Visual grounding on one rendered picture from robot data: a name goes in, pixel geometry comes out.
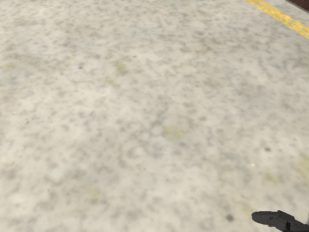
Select right robot hand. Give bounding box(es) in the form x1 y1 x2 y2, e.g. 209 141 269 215
251 210 309 232

